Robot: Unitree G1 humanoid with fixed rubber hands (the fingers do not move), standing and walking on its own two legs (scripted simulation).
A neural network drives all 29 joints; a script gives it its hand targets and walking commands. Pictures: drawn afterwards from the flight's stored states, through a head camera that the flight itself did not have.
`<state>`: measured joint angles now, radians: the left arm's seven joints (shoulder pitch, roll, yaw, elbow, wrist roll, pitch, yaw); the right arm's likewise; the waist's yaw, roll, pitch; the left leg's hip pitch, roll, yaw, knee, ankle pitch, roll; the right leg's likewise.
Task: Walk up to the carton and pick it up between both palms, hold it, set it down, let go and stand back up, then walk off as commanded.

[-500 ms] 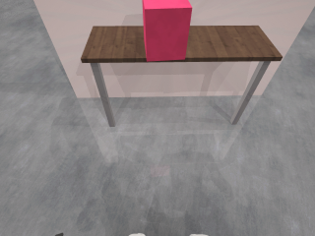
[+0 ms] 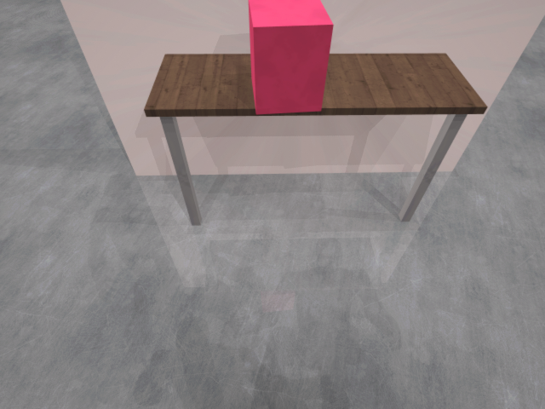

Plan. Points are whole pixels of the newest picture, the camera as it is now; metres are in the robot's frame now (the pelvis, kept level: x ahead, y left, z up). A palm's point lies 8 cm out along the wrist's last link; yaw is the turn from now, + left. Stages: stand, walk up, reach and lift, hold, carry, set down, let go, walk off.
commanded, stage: stand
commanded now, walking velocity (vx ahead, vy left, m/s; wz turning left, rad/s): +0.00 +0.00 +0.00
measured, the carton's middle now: (286, 55) +1.04 -0.03 +0.01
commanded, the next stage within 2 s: none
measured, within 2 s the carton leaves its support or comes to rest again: neither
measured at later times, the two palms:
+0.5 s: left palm out of the picture +0.09 +0.29 -0.11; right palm out of the picture +0.07 -0.30 -0.11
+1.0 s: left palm out of the picture +0.10 +0.28 -0.10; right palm out of the picture +0.08 -0.31 -0.11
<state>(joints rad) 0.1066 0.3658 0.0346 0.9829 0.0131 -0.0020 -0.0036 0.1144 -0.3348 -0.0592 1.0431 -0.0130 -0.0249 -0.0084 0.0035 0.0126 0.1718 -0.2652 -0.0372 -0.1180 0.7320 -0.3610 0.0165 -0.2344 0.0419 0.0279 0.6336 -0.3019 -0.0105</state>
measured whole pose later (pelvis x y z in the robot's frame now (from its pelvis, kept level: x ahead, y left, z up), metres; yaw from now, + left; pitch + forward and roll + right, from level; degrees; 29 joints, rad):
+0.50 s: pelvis +0.00 -0.01 +0.01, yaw +0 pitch -6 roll -2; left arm 0.11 0.35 0.03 1.00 0.01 0.00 0.00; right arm 0.11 -0.33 -0.06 1.06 -0.01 -0.02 -0.01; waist 0.00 0.02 0.15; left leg -0.23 -0.04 -0.12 0.64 -0.32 0.01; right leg -0.20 0.03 0.03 0.57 -0.27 -0.01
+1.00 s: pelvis +0.00 -0.01 +0.01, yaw +0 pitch -6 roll -1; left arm 0.10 0.34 0.03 1.00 0.01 0.00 0.00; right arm 0.11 -0.33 -0.06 1.07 -0.01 -0.02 -0.01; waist 0.00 0.02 0.15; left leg -0.20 -0.04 -0.12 0.60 -0.30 0.01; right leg -0.18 0.03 0.03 0.54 -0.26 -0.01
